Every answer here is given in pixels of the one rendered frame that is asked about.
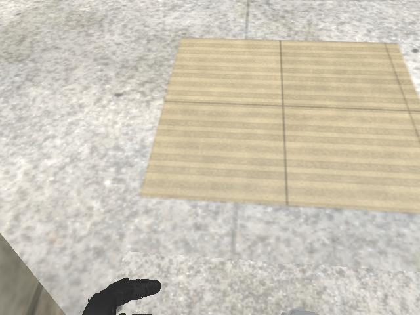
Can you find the robot left hand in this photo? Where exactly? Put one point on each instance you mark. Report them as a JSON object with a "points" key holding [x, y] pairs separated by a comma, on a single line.
{"points": [[119, 293]]}

